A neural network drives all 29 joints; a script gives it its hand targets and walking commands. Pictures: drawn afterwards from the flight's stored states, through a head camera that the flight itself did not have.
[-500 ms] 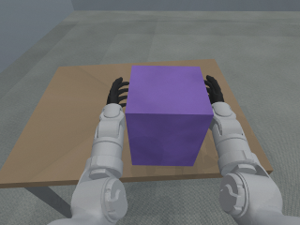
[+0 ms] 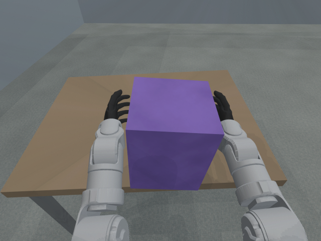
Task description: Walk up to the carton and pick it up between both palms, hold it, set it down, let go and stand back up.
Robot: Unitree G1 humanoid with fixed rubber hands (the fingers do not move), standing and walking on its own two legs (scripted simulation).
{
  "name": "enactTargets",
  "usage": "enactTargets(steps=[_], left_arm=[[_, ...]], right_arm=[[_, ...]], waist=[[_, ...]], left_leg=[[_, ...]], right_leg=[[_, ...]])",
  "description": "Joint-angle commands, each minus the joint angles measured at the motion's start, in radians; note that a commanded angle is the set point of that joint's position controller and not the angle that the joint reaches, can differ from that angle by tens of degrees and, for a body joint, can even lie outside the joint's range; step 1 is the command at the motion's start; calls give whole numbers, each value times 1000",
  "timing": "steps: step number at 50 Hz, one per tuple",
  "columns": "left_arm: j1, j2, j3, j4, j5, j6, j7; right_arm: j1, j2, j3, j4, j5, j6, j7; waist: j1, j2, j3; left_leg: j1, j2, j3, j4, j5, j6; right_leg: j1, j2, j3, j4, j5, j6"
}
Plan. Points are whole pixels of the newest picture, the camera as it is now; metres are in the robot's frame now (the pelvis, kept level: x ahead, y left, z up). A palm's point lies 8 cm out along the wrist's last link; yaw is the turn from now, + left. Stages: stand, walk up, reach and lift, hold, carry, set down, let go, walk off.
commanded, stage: reach and lift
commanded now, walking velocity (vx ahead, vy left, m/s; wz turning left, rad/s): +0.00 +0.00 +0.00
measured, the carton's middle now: (167, 136) +0.37 -0.01 +0.10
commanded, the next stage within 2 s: hold in 1.32 s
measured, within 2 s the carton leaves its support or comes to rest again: neither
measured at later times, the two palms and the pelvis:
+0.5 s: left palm (99, 120) +0.36 +0.15 +0.17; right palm (215, 114) +0.38 -0.13 +0.15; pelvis +0.02 +0.00 +0.00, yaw +0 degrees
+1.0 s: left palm (106, 114) +0.37 +0.13 +0.18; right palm (221, 111) +0.38 -0.14 +0.16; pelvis +0.03 +0.00 +0.00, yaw -1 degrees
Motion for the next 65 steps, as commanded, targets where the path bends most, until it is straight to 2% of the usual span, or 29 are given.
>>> enactTargets(steps=[1, 5, 8, 12, 16, 19, 22, 25, 27, 30, 33, 34, 37, 41, 45, 48, 49, 55, 58, 62, 65], left_arm=[[-703, -514, -413, -167, -143, -18, -127], [-635, -470, -337, -63, -97, 18, -140], [-588, -441, -297, -49, -81, 49, -165], [-548, -416, -291, -149, -84, 80, -193], [-503, -442, -380, -372, -132, 119, -204], [-450, -441, -455, -538, -160, 171, -203], [-385, -413, -469, -598, -157, 234, -218], [-365, -373, -440, -595, -133, 283, -244], [-368, -358, -408, -550, -112, 303, -261], [-408, -349, -374, -509, -97, 303, -277], [-483, -368, -375, -531, -96, 269, -267], [-502, -379, -380, -534, -97, 258, -260], [-500, -400, -384, -537, -98, 232, -236], [-397, -393, -350, -507, -77, 243, -230], [-292, -360, -334, -566, -71, 289, -255], [-264, -335, -341, -618, -78, 325, -273], [-274, -335, -359, -640, -88, 331, -277], [-383, -366, -423, -673, -119, 297, -276], [-426, -377, -426, -632, -128, 267, -260], [-473, -357, -365, -504, -90, 229, -246], [-492, -327, -272, -373, -43, 206, -249]], right_arm=[[-731, 589, 338, -358, 79, -22, 77], [-687, 521, 275, -299, 49, 12, 79], [-642, 478, 242, -262, 45, 36, 70], [-594, 461, 279, -283, 91, 56, 48], [-574, 497, 404, -452, 172, 60, 20], [-513, 502, 477, -563, 218, 82, 1], [-436, 456, 471, -596, 209, 115, -10], [-397, 399, 414, -584, 174, 133, -14], [-407, 369, 359, -561, 157, 138, -11], [-459, 352, 302, -555, 130, 128, 1], [-535, 376, 307, -572, 118, 105, 22], [-547, 384, 309, -568, 112, 97, 29], [-562, 397, 345, -580, 105, 76, 50], [-473, 366, 369, -549, 111, 77, 55], [-359, 360, 398, -550, 153, 96, 24], [-329, 356, 410, -569, 178, 111, -1], [-326, 360, 412, -583, 185, 113, -8], [-426, 380, 427, -651, 194, 95, -9], [-464, 388, 421, -649, 171, 85, 2], [-476, 375, 344, -543, 109, 79, 24], [-472, 355, 266, -408, 47, 75, 50]], waist=[[32, -40, -476], [34, -42, -367], [24, -13, -289], [12, -3, -278], [15, 0, -420], [9, 2, -478], [0, -5, -389], [-24, 0, -263], [-24, 27, -166], [-23, 38, -135], [-7, 23, -230], [-2, 32, -274], [12, 7, -398], [10, -15, -388], [-6, -1, -301], [-8, -13, -221], [-17, -2, -207], [-19, 5, -243], [-21, -4, -283], [-12, -25, -226], [3, -27, -166]], left_leg=[[60, -25, 18, 51, -75, 62], [57, -36, 35, 88, -130, 60], [93, -33, 33, 91, -91, 49], [136, -34, 30, 66, 46, 27], [220, -32, 18, 55, 329, 0], [271, -30, 10, 51, 464, -20], [269, -30, 14, 33, 447, -31], [270, -23, 26, 1, 327, -31], [245, -23, 35, -17, 232, -28], [220, -18, 45, -47, 74, -14], [238, -12, 47, -54, 54, -2], [250, -13, 50, -54, 70, 1], [313, -10, 44, -50, 176, 6], [361, -14, 41, -42, 332, -6], [356, -29, 40, -32, 478, -28], [319, -37, 43, -43, 478, -32], [307, -40, 44, -41, 474, -36], [282, -33, 48, -69, 301, -13], [274, -17, 46, -76, 188, 1], [223, -9, 57, -98, -34, 22], [202, -11, 72, -95, -124, 35]], right_leg=[[42, 30, -26, 100, -97, 40], [-32, 36, -35, 86, -213, 38], [-18, 46, -31, 65, -191, 38], [105, 47, -12, 54, 4, 41], [279, 44, 5, 72, 333, 43], [346, 41, 14, 79, 471, 43], [339, 38, 14, 56, 436, 44], [290, 36, 6, 10, 288, 48], [252, 33, 2, -11, 181, 47], [207, 28, -11, -25, 10, 51], [191, 29, -20, -14, -24, 49], [186, 30, -25, -11, -13, 49], [210, 35, -26, -3, 84, 54], [287, 47, -13, -4, 271, 60], [392, 51, 4, -2, 477, 64], [422, 48, 13, 3, 513, 67], [420, 43, 13, 4, 517, 68], [350, 35, 0, 11, 351, 77], [305, 34, -11, 6, 223, 71], [210, 32, -26, -10, -13, 72], [135, 37, -34, -26, -156, 70]])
